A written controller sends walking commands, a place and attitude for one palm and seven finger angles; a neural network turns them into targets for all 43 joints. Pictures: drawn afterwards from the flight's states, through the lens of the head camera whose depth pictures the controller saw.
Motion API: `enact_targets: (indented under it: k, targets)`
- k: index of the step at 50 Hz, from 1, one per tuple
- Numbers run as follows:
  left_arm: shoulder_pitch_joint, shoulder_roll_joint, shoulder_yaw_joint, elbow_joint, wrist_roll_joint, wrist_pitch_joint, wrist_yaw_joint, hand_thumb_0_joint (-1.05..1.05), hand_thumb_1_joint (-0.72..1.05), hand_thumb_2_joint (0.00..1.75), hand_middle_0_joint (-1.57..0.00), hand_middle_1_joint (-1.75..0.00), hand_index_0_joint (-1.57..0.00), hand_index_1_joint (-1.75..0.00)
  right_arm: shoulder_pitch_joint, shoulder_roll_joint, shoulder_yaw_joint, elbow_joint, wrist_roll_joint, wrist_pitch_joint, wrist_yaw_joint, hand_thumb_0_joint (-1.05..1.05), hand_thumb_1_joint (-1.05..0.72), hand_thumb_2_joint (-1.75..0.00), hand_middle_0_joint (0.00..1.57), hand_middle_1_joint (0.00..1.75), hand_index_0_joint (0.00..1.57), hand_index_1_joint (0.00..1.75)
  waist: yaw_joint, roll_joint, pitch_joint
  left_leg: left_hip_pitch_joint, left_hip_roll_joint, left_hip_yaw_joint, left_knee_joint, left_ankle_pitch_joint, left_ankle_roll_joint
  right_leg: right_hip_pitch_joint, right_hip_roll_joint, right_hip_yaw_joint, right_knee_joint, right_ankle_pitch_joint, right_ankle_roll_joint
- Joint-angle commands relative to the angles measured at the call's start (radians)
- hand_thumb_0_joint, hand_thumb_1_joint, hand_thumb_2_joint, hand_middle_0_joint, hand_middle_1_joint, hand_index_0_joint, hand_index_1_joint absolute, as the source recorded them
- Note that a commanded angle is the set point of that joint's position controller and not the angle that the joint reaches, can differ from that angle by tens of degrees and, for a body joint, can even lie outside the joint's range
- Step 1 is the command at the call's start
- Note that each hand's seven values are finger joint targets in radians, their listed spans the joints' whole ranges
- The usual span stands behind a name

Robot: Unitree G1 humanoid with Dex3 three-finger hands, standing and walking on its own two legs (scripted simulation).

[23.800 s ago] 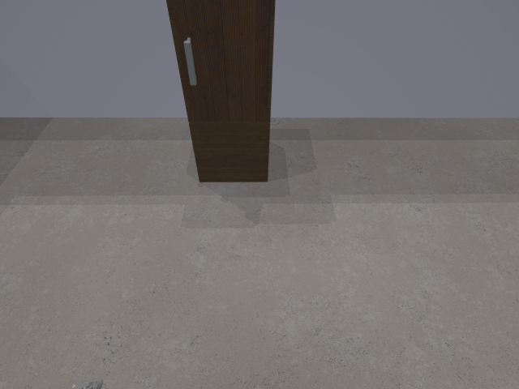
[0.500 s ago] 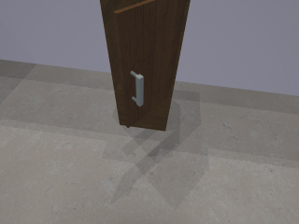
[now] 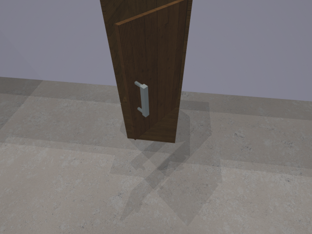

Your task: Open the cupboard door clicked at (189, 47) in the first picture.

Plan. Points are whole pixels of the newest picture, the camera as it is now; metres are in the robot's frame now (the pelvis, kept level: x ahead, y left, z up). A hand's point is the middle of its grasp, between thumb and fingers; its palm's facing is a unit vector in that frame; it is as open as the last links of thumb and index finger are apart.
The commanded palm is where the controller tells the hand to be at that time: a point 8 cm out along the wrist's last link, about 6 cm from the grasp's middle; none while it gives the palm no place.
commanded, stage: let the arm hang, fingers relaxed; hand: left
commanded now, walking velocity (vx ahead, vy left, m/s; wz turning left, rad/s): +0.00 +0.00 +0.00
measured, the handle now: (141, 99) +0.64 +0.10 -0.07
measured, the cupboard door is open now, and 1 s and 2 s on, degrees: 54 54 54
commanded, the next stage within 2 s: look to check the result in 0.20 s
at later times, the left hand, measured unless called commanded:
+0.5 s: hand out of the picture +0.02 +0.18 -0.17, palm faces +0.04 -0.97 -0.22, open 7.4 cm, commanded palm none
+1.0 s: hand out of the picture +0.06 +0.18 -0.16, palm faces +0.03 -0.97 -0.25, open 7.4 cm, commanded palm none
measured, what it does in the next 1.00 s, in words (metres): stands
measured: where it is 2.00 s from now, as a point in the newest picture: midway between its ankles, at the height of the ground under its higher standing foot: outside the picture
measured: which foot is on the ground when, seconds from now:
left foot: down 0.00-1.00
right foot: down 0.00-1.00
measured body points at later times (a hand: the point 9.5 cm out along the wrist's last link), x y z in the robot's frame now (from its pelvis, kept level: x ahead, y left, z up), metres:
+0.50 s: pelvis +0.01 -0.01 +0.00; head +0.03 -0.02 +0.45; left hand +0.02 +0.23 -0.15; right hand +0.01 -0.23 -0.16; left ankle +0.03 +0.12 -0.74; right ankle +0.03 -0.10 -0.74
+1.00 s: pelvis +0.03 -0.02 +0.00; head +0.04 -0.03 +0.45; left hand +0.06 +0.23 -0.15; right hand +0.05 -0.26 -0.16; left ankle +0.03 +0.12 -0.74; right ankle +0.03 -0.10 -0.74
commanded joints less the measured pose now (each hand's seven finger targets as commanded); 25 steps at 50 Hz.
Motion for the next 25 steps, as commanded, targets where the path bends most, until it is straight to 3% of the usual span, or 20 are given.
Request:
enact_targets:
  k: [1,7,10,12,16,18,22,25]
  targets:
    - [0.055,0.119,0.022,-0.027,0.001,-0.012,0.011,0.0,0.9,0.9,-0.2,-0.3,-0.2,-0.3,0.057,-0.091,-0.017,-0.022,0.002,-0.009,-0.005,0.0,-0.9,-0.9,0.2,0.3,0.2,0.3,0.003,0.003,0.055,-0.047,0.075,-0.078,-0.106,-0.028,0.033,-0.025,-0.096,0.105,-0.126,-0.102,-0.026]
    - [0.048,0.114,0.022,-0.027,-0.001,-0.016,0.012,0.0,0.9,0.9,-0.2,-0.3,-0.2,-0.3,0.05,-0.089,-0.015,-0.02,0.004,-0.013,-0.007,0.0,-0.9,-0.9,0.2,0.3,0.2,0.3,0.002,0.007,0.039,-0.026,0.08,-0.074,-0.103,0.025,0.029,-0.005,-0.099,0.102,-0.124,-0.049,-0.025]
    - [0.049,0.121,0.025,-0.031,0.0,-0.018,0.012,0.0,0.9,0.9,-0.2,-0.3,-0.2,-0.3,0.053,-0.097,-0.019,-0.022,0.006,-0.011,-0.008,0.0,-0.9,-0.9,0.2,0.3,0.2,0.3,0.0,-0.026,0.037,-0.015,0.078,-0.066,-0.092,0.025,0.029,-0.006,-0.098,0.104,-0.136,-0.06,-0.025]
    - [0.046,0.118,0.023,-0.028,-0.001,-0.018,0.012,0.0,0.9,0.9,-0.2,-0.3,-0.2,-0.3,0.054,-0.092,-0.018,-0.018,0.004,-0.011,-0.008,0.0,-0.9,-0.9,0.2,0.3,0.2,0.3,-0.002,-0.006,0.038,-0.009,0.078,-0.067,-0.095,0.034,0.028,-0.007,-0.101,0.108,-0.137,-0.055,-0.026]
    - [0.05,0.122,0.025,-0.023,-0.002,-0.022,0.012,0.0,0.9,0.9,-0.2,-0.3,-0.2,-0.3,0.05,-0.099,-0.019,-0.016,0.007,-0.014,-0.01,0.0,-0.9,-0.9,0.2,0.3,0.2,0.3,-0.002,-0.022,0.007,0.013,0.083,-0.065,-0.088,0.068,0.028,0.013,-0.102,0.104,-0.133,-0.015,-0.026]
    - [0.05,0.119,0.022,-0.02,-0.003,-0.02,0.013,0.0,0.9,0.9,-0.2,-0.3,-0.2,-0.3,0.043,-0.1,-0.017,-0.014,0.007,-0.011,-0.011,0.0,-0.9,-0.9,0.2,0.3,0.2,0.3,-0.002,-0.011,0.033,0.01,0.081,-0.064,-0.09,0.056,0.027,-0.002,-0.101,0.109,-0.143,-0.03,-0.026]
    - [0.048,0.124,0.022,-0.016,-0.002,-0.02,0.012,0.0,0.9,0.9,-0.2,-0.3,-0.2,-0.3,0.039,-0.107,-0.017,-0.012,0.006,-0.012,-0.011,0.0,-0.9,-0.9,0.2,0.3,0.2,0.3,-0.003,0.005,0.024,0.018,0.085,-0.066,-0.098,0.051,0.028,0.003,-0.1,0.108,-0.14,-0.031,-0.027]
    - [0.05,0.133,0.025,-0.016,-0.002,-0.024,0.012,0.0,0.9,0.9,-0.2,-0.3,-0.2,-0.3,0.028,-0.123,-0.02,-0.017,0.01,-0.015,-0.012,0.0,-0.9,-0.9,0.2,0.3,0.2,0.3,-0.001,-0.016,0.01,0.03,0.088,-0.067,-0.093,0.076,0.029,0.017,-0.099,0.106,-0.139,0.001,-0.028]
